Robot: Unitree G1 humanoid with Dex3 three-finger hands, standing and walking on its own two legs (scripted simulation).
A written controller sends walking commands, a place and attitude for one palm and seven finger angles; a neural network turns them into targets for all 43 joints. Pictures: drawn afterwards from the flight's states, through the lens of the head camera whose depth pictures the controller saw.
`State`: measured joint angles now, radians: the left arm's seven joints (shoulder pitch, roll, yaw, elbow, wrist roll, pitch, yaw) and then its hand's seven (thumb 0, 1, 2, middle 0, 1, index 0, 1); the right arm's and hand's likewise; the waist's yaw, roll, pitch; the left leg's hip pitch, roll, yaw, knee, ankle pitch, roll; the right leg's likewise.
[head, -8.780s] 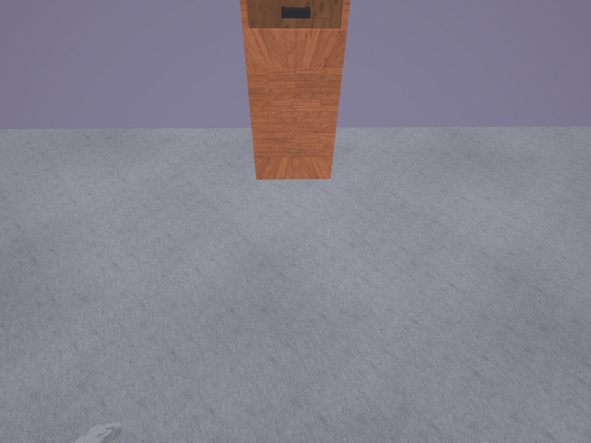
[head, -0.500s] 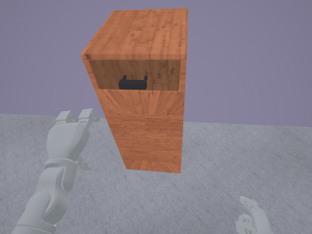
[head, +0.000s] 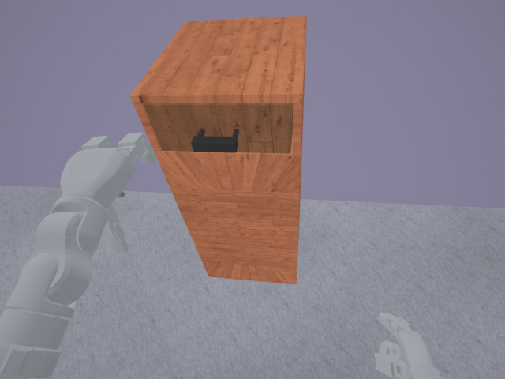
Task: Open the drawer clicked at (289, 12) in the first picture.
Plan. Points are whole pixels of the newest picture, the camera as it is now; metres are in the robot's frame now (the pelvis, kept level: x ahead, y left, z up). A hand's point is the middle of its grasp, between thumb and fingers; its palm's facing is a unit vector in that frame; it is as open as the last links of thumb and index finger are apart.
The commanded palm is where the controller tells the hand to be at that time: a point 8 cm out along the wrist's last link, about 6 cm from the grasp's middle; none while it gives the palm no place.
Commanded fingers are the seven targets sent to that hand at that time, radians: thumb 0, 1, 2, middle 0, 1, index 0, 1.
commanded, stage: raise the hand with hooked fingers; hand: left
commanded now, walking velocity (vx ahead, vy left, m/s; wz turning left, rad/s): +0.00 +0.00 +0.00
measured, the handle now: (216, 138) +0.60 +0.18 +0.04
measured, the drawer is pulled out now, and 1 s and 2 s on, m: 0.00 0.00 0.00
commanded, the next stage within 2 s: move the hooked fingers above the handle in 0.26 s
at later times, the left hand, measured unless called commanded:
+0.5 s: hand (123, 211) +0.30 +0.25 +0.13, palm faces +0.04 -0.06 -1.00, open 13.9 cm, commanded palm +0.29 +0.24 +0.19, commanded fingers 0.00 -0.50 0.30 -0.30 -1.20 -0.30 -1.20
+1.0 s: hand (170, 185) +0.39 +0.21 +0.10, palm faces -0.05 -0.04 -1.00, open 13.8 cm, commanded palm +0.38 +0.22 +0.18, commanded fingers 0.00 -0.50 0.30 -0.30 -1.20 -0.30 -1.20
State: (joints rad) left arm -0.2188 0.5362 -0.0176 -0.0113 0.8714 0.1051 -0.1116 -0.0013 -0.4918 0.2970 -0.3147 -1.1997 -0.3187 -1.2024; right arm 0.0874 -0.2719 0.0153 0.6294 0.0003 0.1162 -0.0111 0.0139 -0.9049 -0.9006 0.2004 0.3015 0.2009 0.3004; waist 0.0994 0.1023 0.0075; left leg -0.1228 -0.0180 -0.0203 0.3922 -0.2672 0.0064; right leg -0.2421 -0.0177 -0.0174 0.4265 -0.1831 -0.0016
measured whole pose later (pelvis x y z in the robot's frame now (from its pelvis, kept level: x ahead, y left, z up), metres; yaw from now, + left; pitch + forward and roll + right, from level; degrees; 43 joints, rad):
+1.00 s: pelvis +0.00 +0.00 +0.00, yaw +0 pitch +4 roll +1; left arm -0.49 0.48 -0.14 0.39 0.93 -0.02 -0.04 0.00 -0.49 0.30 -0.32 -1.20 -0.32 -1.20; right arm 0.19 -0.28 -0.02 0.66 0.02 0.12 -0.05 0.01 -0.91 -0.90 0.20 0.30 0.20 0.30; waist 0.04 0.07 -0.01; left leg -0.22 -0.03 -0.01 0.41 -0.26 0.01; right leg -0.34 -0.02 -0.01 0.44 -0.17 0.00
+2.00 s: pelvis +0.01 +0.01 -0.02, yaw -2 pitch +16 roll +0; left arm -1.04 0.46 -0.06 1.04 1.07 -0.10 0.19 0.00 -0.49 0.30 -0.32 -1.20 -0.32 -1.20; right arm 0.34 -0.28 -0.05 0.71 -0.02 0.11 -0.04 0.01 -0.91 -0.90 0.20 0.30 0.20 0.30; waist -0.14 0.04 -0.09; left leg -0.53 -0.01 0.01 0.60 -0.35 0.02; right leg -0.64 -0.01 0.01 0.59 -0.23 0.01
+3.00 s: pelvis +0.01 +0.01 -0.02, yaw -3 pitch +15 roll +0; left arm -0.95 0.52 -0.04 1.03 1.06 -0.07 0.03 0.00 -0.49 0.30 -0.33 -1.21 -0.33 -1.23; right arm 0.37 -0.25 -0.03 0.66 0.00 0.14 -0.05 0.01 -0.90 -0.90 0.20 0.30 0.20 0.30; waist -0.12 0.06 -0.09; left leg -0.50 -0.01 0.04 0.58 -0.35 0.03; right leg -0.62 0.00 0.04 0.56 -0.21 0.02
